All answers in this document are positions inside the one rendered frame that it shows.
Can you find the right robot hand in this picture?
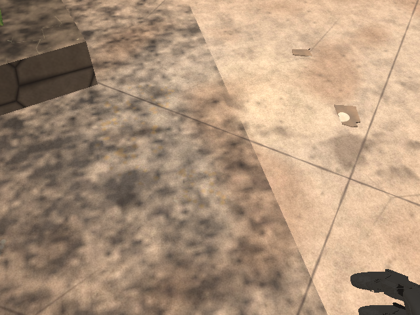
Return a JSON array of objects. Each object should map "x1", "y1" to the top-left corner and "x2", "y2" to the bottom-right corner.
[{"x1": 350, "y1": 269, "x2": 420, "y2": 315}]

